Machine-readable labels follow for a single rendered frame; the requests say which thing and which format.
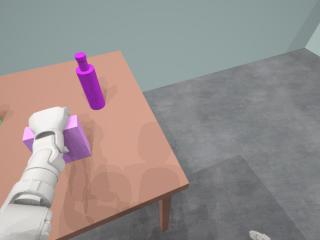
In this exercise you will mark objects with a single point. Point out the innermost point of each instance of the sponge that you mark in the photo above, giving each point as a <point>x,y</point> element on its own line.
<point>74,137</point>

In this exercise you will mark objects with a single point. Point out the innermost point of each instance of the robot left forearm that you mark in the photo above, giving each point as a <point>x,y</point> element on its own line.
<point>37,184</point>

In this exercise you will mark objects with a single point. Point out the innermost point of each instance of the robot left hand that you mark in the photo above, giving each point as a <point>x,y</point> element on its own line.
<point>54,118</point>

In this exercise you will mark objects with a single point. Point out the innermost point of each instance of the table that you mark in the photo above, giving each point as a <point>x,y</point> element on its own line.
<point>131,165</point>

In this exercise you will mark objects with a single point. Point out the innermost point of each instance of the left robot upper arm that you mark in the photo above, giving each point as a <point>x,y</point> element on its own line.
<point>25,222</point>

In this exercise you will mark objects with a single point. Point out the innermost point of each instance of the robot right hand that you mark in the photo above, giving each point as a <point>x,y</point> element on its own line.
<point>258,236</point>

